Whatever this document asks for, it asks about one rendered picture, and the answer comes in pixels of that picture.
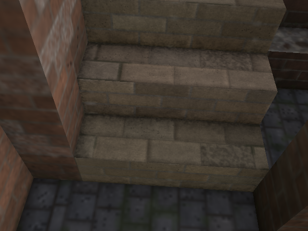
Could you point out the stairs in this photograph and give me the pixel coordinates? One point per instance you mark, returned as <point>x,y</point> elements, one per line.
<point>174,92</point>

